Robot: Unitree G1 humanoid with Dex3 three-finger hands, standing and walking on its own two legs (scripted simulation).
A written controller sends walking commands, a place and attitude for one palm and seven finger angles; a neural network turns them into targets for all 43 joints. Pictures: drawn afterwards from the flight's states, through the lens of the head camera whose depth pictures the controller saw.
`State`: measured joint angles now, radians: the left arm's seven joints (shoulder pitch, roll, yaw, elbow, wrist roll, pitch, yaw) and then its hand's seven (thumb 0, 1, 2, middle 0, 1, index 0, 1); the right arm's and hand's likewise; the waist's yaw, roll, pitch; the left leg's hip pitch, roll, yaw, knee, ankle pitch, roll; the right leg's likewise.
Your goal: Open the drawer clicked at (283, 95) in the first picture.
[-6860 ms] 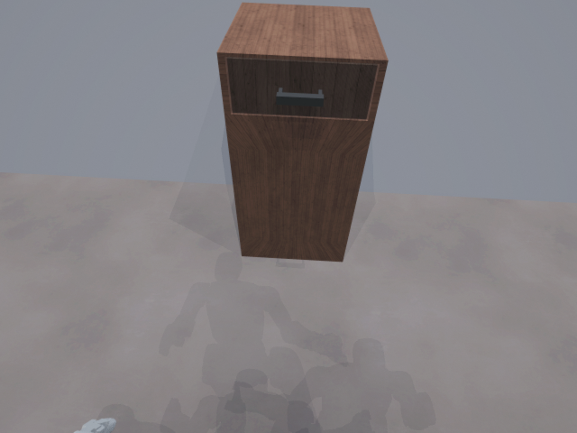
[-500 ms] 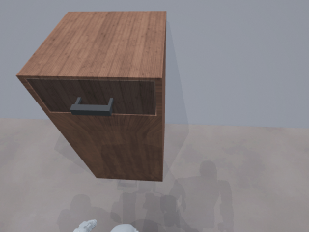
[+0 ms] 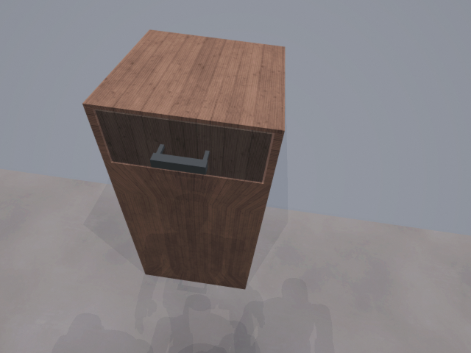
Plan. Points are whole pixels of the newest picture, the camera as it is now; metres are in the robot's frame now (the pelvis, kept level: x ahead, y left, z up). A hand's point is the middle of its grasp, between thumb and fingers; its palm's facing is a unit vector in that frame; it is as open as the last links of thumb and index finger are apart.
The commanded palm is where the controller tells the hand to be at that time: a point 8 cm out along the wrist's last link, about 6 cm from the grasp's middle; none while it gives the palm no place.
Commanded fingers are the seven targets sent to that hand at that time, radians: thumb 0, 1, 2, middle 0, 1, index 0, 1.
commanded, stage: come to a stop and stand still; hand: left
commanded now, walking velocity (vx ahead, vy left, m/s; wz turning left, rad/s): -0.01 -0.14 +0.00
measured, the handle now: (181, 157) +0.52 +0.17 +0.01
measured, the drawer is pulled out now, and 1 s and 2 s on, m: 0.00 0.00 0.00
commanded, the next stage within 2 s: look again from close up in 0.74 s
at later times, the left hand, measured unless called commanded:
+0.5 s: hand out of the picture +0.06 +0.13 -0.17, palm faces +0.00 -0.97 -0.26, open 7.2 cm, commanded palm none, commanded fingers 0.00 0.90 0.90 -0.20 -0.30 -0.20 -0.30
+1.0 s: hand out of the picture +0.00 +0.11 -0.18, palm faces +0.03 -0.98 -0.20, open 7.3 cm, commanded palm none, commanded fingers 0.00 0.90 0.90 -0.20 -0.30 -0.20 -0.30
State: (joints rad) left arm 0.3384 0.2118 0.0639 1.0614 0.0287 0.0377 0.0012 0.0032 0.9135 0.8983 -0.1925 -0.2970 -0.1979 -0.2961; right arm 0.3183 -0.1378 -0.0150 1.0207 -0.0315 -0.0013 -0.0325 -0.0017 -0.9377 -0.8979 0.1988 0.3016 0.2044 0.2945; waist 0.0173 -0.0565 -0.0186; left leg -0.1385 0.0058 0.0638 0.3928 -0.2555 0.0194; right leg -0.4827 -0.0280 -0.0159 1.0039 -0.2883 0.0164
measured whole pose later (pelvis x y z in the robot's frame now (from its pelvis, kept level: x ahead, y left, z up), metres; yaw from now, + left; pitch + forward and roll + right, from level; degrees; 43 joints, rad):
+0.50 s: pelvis +0.01 -0.05 -0.01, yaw -1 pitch -2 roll +1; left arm 0.23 0.14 0.01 1.08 0.01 -0.01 0.04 0.01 0.94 0.90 -0.20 -0.30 -0.20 -0.30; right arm 0.33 -0.14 0.00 1.08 -0.02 0.00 -0.03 0.00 -0.91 -0.90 0.20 0.30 0.20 0.29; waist -0.04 0.07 -0.01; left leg -0.16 0.06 0.02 0.54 -0.35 -0.05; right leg -0.21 0.01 -0.04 0.59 -0.34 -0.04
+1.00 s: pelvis +0.01 -0.06 -0.01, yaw +0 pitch -2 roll +1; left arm 0.30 0.12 0.00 1.13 0.00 -0.01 0.03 0.00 0.92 0.90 -0.20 -0.30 -0.20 -0.30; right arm 0.32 -0.15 0.01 1.14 -0.02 0.00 -0.04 0.00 -0.91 -0.90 0.19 0.30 0.20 0.29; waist -0.01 0.04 0.03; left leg -0.12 0.07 0.01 0.44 -0.29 -0.07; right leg -0.18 0.03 -0.06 0.50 -0.29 -0.06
